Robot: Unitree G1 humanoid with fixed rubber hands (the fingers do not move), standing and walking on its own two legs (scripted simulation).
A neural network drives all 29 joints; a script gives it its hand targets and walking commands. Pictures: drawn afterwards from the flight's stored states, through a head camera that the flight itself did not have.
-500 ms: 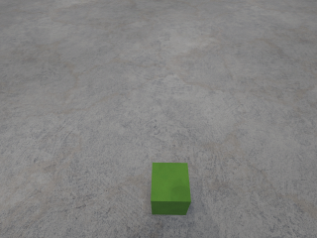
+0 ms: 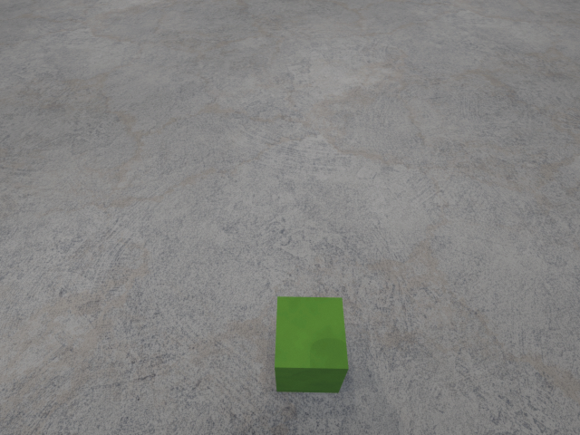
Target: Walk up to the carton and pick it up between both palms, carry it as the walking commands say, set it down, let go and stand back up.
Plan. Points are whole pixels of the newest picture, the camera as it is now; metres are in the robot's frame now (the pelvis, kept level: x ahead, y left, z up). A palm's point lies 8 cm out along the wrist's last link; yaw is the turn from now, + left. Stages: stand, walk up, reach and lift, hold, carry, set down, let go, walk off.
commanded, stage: walk up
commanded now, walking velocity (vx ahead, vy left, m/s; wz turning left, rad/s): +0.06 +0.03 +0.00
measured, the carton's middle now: (308, 345) +0.47 -0.04 -0.65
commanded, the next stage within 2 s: stand in 0.40 s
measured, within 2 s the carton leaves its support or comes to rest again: neither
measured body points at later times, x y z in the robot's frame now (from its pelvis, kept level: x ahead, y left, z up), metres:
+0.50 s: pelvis +0.00 +0.00 +0.00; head +0.01 +0.01 +0.45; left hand +0.01 +0.24 -0.16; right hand +0.04 -0.24 -0.14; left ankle +0.01 +0.12 -0.74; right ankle -0.01 -0.13 -0.74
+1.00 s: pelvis -0.01 +0.00 -0.01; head +0.02 +0.01 +0.44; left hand +0.13 +0.23 -0.14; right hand +0.16 -0.24 -0.13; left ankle +0.01 +0.12 -0.74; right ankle -0.01 -0.13 -0.74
